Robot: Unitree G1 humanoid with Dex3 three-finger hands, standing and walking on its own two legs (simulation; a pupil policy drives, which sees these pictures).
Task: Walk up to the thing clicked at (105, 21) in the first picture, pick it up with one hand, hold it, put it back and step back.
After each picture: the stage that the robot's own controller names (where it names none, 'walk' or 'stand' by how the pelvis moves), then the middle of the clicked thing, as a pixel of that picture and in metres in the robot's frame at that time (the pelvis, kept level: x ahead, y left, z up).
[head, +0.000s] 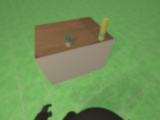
stand; (103, 29) +0.95 -0.10 +0.02
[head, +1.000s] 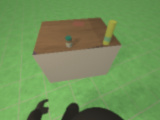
sink last; (109, 33) +0.83 -0.12 +0.04
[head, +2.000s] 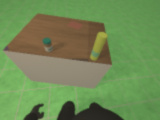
sink last; (97, 47) +0.56 -0.02 +0.05
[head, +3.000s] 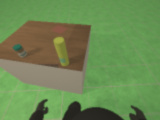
walk; (62, 53) +0.45 +0.25 +0.05
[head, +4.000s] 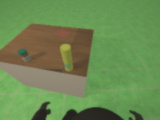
stand; (67, 59) +0.44 +0.20 +0.02
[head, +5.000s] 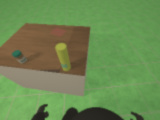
stand; (64, 58) +0.42 +0.22 +0.03
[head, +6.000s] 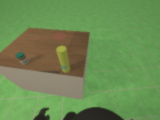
stand; (64, 60) +0.44 +0.23 +0.02
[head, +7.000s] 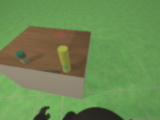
stand; (65, 60) +0.43 +0.22 +0.02
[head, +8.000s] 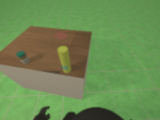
stand; (65, 60) +0.43 +0.22 +0.02
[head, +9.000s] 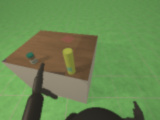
rise first; (69, 62) +0.43 +0.21 +0.02
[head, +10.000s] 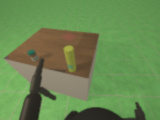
go down; (70, 60) +0.44 +0.21 +0.02
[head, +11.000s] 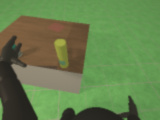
go down; (62, 55) +0.45 +0.20 +0.03
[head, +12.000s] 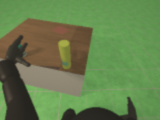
go down; (65, 56) +0.45 +0.19 +0.04
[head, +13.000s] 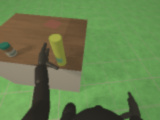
close in; (59, 52) +0.45 +0.21 +0.07
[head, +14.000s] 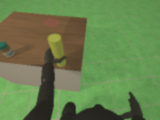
close; (58, 52) +0.43 +0.21 +0.08
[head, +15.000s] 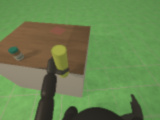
lift; (61, 64) +0.34 +0.18 +0.12
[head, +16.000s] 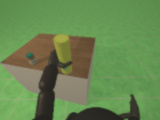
lift; (64, 57) +0.32 +0.17 +0.22
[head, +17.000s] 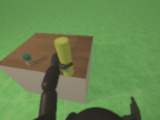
hold; (65, 59) +0.33 +0.17 +0.18
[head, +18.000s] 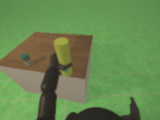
crouch; (64, 59) +0.33 +0.17 +0.18
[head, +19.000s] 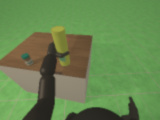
crouch; (62, 48) +0.39 +0.19 +0.21
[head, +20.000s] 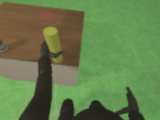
lower; (54, 47) +0.46 +0.22 +0.08
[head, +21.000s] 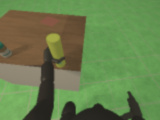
lower; (57, 53) +0.42 +0.21 +0.09
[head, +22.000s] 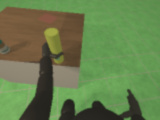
lower; (56, 48) +0.45 +0.21 +0.09
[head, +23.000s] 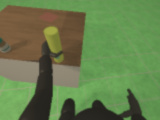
lower; (55, 47) +0.46 +0.22 +0.09
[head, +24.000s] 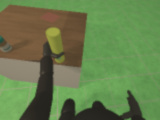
loosen; (57, 48) +0.45 +0.21 +0.09
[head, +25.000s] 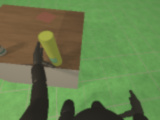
withdraw; (52, 51) +0.42 +0.22 +0.09
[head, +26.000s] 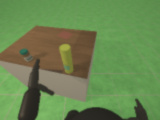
sink last; (67, 60) +0.41 +0.21 +0.06
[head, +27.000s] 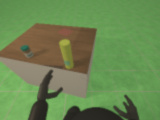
stand; (67, 55) +0.45 +0.21 +0.07
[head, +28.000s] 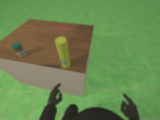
stand; (64, 54) +0.43 +0.22 +0.09
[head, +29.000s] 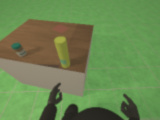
stand; (63, 54) +0.43 +0.22 +0.09
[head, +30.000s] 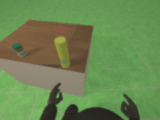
stand; (63, 54) +0.44 +0.22 +0.09
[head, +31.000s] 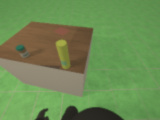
stand; (64, 56) +0.44 +0.23 +0.05
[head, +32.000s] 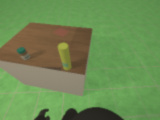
walk; (65, 58) +0.44 +0.22 +0.02
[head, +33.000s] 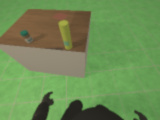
walk; (66, 36) +0.61 +0.25 +0.04
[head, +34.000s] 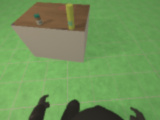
walk; (70, 17) +0.94 +0.28 +0.04
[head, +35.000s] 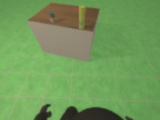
stand; (81, 18) +1.05 +0.18 +0.03
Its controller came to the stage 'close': yes
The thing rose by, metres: 0.21
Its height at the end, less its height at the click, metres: +0.00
